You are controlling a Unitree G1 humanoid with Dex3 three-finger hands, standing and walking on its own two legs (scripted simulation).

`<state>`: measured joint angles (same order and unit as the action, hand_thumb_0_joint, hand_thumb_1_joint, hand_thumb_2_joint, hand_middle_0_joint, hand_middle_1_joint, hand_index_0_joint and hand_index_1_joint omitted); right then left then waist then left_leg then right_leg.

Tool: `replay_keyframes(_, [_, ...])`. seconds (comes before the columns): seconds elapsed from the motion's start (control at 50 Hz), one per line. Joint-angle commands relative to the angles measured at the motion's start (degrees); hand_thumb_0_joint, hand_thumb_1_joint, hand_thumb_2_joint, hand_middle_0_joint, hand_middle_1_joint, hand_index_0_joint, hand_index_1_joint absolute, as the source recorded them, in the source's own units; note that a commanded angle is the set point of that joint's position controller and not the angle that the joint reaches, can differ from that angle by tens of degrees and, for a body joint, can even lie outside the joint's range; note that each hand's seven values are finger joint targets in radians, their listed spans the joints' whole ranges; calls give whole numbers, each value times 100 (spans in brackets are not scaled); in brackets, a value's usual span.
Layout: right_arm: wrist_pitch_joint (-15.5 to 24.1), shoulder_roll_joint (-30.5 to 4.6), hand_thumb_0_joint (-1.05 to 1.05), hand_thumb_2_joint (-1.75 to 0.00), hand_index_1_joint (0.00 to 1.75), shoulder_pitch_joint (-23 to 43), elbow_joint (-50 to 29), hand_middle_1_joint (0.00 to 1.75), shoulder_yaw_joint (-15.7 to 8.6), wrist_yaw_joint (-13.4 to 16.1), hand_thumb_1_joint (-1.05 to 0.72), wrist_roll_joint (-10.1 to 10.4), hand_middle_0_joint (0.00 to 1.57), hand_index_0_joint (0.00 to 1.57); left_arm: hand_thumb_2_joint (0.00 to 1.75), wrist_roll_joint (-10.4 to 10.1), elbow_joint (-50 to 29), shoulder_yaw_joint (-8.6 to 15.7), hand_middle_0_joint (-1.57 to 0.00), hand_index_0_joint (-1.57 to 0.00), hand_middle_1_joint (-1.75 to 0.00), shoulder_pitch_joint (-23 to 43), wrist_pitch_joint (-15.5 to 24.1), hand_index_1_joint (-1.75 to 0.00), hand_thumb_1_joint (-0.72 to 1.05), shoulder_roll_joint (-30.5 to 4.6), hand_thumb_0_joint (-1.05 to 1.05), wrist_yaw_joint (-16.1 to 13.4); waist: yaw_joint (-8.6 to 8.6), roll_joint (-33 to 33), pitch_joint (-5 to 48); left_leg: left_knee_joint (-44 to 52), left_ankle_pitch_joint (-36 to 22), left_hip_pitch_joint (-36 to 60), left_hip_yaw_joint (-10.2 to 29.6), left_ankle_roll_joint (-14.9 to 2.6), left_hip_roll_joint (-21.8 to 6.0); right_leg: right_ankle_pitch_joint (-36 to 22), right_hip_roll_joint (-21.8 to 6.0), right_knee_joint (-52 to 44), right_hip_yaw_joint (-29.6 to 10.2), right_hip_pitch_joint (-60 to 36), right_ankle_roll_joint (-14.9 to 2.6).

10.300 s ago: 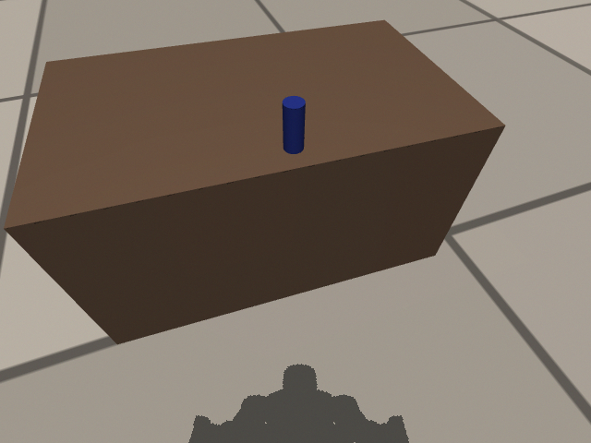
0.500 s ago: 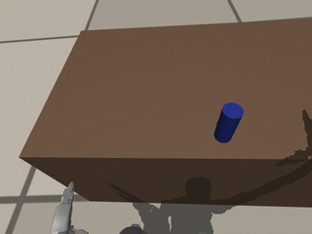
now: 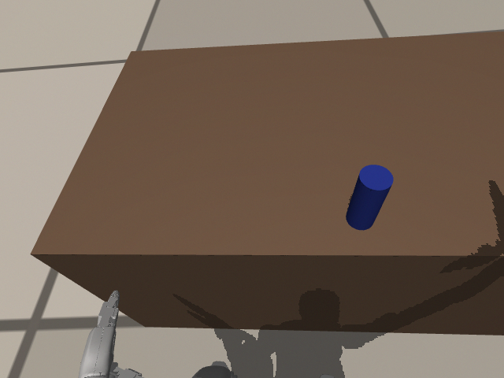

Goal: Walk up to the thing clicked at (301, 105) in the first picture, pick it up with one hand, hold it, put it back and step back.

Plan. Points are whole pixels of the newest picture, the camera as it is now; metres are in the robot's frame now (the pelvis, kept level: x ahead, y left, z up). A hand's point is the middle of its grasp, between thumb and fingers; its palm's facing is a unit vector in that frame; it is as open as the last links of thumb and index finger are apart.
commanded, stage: go down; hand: right
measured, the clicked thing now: (367, 199) +0.43 -0.16 -0.01
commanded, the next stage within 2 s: approach in 0.12 s
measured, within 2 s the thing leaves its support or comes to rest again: neither
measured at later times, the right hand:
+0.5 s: hand out of the picture +0.37 -0.33 +0.07, palm faces +0.07 +1.00 +0.02, open 17.6 cm
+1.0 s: hand (391, 204) +0.42 -0.20 -0.01, palm faces +0.04 +1.00 +0.04, open 17.6 cm
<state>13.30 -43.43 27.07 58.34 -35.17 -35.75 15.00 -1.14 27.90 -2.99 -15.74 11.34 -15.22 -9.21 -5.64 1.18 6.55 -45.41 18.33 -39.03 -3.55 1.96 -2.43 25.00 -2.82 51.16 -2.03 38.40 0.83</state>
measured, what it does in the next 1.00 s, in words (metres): stands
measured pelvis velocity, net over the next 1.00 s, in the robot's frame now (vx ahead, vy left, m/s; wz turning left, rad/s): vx -0.02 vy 0.00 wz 0.04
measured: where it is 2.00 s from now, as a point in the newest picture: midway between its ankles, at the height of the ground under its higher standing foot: outside the picture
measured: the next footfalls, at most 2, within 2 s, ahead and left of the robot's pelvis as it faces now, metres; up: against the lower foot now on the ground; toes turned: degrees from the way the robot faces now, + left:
none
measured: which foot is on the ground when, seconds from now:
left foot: down 0.00-1.00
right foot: down 0.00-1.00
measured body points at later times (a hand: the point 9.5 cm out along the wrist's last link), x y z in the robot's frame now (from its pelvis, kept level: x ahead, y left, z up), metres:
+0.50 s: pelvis -0.01 +0.00 -0.01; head +0.06 -0.03 +0.44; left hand +0.15 +0.27 -0.05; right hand +0.36 -0.38 +0.07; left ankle +0.04 +0.15 -0.70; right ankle +0.00 -0.12 -0.70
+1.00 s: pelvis -0.02 +0.00 -0.05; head +0.08 -0.03 +0.39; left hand +0.11 +0.28 -0.05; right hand +0.41 -0.25 -0.01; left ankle +0.04 +0.15 -0.70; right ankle +0.00 -0.12 -0.70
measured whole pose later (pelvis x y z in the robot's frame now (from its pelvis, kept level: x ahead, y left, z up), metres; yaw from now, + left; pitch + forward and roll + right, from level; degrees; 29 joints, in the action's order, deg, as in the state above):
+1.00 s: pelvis -0.02 +0.00 -0.05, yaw +2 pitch +18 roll +2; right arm 24.1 -24.5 32.2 54.5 -26.6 -15.4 7.5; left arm 2.4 8.1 2.5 -22.8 7.9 -13.3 -3.1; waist -10.0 2.2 7.0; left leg -60.7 22.1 -56.9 -1.5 1.6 -1.4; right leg 29.5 -3.9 65.8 -1.0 54.7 1.2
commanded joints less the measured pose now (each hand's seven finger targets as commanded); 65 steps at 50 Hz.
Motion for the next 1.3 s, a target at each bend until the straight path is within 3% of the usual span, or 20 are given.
replay_keyframes(0.0, [395,-2196,0,-6,6,1630,-1170,6,-419,-33,59,212,5,5,5,13,-849,515,-5,-5,-5,24,287,-5,-54,-1015,0,-39,133,-1002,1614,411,-962,990,111,-296,217,-1582,224,-823,-34,-828,-108])
replay_keyframes(0.24, [465,-2361,0,-4,4,1784,-1502,4,-527,-50,55,195,6,6,4,51,-864,464,-5,-5,-5,156,338,-5,-56,-1051,0,-120,156,-1271,2037,305,-992,972,80,-303,239,-1903,203,-775,-81,-1085,-40])
replay_keyframes(0.36, [379,-1308,0,-5,5,1622,-770,5,104,-47,55,215,5,5,4,78,-745,652,-5,-5,-5,174,371,-5,-55,-1127,0,-101,-100,-823,1455,251,-764,438,62,-296,270,-1645,140,-742,-118,-831,-57])
replay_keyframes(0.4, [483,-1180,0,-5,5,1761,-859,5,228,-16,56,200,5,5,4,78,-703,514,-6,-5,-5,118,382,-5,-55,-923,0,-32,-110,-736,1252,223,-602,292,97,-282,242,-1236,175,-678,-81,-572,-121])
replay_keyframes(0.46, [666,-769,0,-5,5,1920,-763,5,422,65,56,179,5,5,4,127,-1145,543,-6,-6,-5,69,467,-5,-54,-950,0,10,-293,-469,1838,65,-767,309,115,-239,240,-1292,201,-487,-81,-683,-130])
replay_keyframes(0.52, [903,-634,0,-6,5,1999,-778,5,524,235,55,139,5,5,3,160,-1186,426,-6,-6,-6,-175,436,-5,-54,-764,0,106,-207,-641,1739,-137,-815,92,127,-233,238,-1435,241,-300,-28,-455,-118])
replay_keyframes(0.56, [1088,-988,0,-6,5,2218,-997,5,279,459,54,8,5,5,3,221,-1346,697,-6,-6,-5,-287,421,-5,-54,-945,0,119,-224,-786,2004,-283,-855,16,198,-237,207,-1405,257,-130,15,-379,-109])
replay_keyframes(0.66, [1418,-615,0,-7,5,2507,-1070,5,345,939,55,-225,4,4,3,343,-1757,874,-6,-6,-6,-346,340,-5,-53,-876,0,265,-207,-1093,2161,-738,-734,-480,187,-293,266,-1607,207,244,11,-108,-20])
replay_keyframes(0.74, [1611,-551,0,-4,5,2810,-1657,5,259,1297,57,-394,5,5,4,388,-2762,1122,-6,-6,-6,-289,268,-5,-55,-1045,0,333,-170,-1118,3191,-910,-965,-1,204,-302,294,-1647,212,463,47,-198,-36])
replay_keyframes(0.8, [1492,0,0,-5,5,2320,-1222,5,427,1603,59,-455,4,4,4,377,-2605,1088,-6,-6,-6,-797,89,-5,-54,-862,0,445,-98,-1164,2724,-898,-701,-86,185,-323,329,-1328,222,393,59,122,-21])
replay_keyframes(0.84, [1539,-101,0,-4,5,2698,-1863,5,388,1835,57,-555,5,5,4,365,-3169,985,-5,-6,-5,-429,66,-5,-54,-780,0,485,-19,-1166,3114,-918,-629,48,212,-323,316,-1164,193,383,68,132,-18])
replay_keyframes(0.88, [1529,98,0,-5,5,2576,-1675,5,555,1982,54,-671,5,5,4,377,-2634,1028,-6,-6,-6,-909,-33,-5,-55,-628,0,528,-25,-1308,2629,-938,-539,-146,222,-335,316,-1031,198,386,125,284,-2])
replay_keyframes(0.92, [1450,572,0,-4,5,2082,-1290,5,687,2077,54,-646,5,5,4,350,-2859,1071,-5,-6,-5,-765,-57,-5,-54,-694,0,589,-136,-869,2207,-887,-285,-284,195,-317,317,-666,170,352,66,608,-55])
replay_keyframes(0.94, [1476,589,0,-5,5,2418,-1646,5,760,2143,54,-665,5,5,4,343,-3205,1084,-6,-6,-5,-390,-42,-5,-55,-745,0,587,-137,-766,2287,-860,-142,-275,184,-312,333,-497,154,296,37,587,-68])
replay_keyframes(0.98, [1529,458,0,-5,5,2602,-1787,5,713,2262,54,-740,4,4,4,349,-3332,1292,-6,-6,-5,-490,-66,-5,-55,-916,0,576,-195,-742,2653,-871,-302,-22,254,-294,305,-610,141,392,86,484,-86])
replay_keyframes(1.0, [1491,731,0,-5,5,2378,-1683,5,868,2261,53,-707,5,5,4,324,-3268,1301,-6,-6,-5,-725,-88,-5,-55,-887,0,599,-267,-662,2418,-829,-255,-79,220,-286,322,-543,133,364,70,511,-89])
replay_keyframes(1.04, [1439,1084,0,-5,5,2061,-1449,5,998,2290,54,-692,5,5,4,305,-3078,1059,-5,-6,-5,-1072,-133,-5,-55,-590,0,674,-292,-420,2080,-800,-300,-60,271,-257,296,-570,163,427,90,783,-123])
replay_keyframes(1.1, [1483,992,0,-5,5,2380,-1787,5,1007,2348,52,-758,5,5,4,300,-3283,1359,-5,-5,-5,-1008,-140,-5,-55,-861,0,663,-351,-520,2449,-939,-526,-200,194,-272,300,-841,159,460,61,439,-108])
replay_keyframes(1.24, [1577,1156,0,-5,5,2507,-2218,5,1151,2556,52,-824,5,5,5,301,-3484,1397,-5,-5,-5,-970,-184,-5,-55,-799,0,732,-250,-690,2510,-985,-503,-259,173,-288,291,-821,179,437,96,270,-76])
replay_keyframes(1.28, [1532,1538,0,-5,5,2186,-2053,5,1294,2586,52,-822,5,5,4,306,-3389,1250,-5,-5,-5,-1203,-228,-5,-54,-619,0,768,-267,-536,2333,-956,-505,-191,213,-265,278,-762,201,502,134,520,-103])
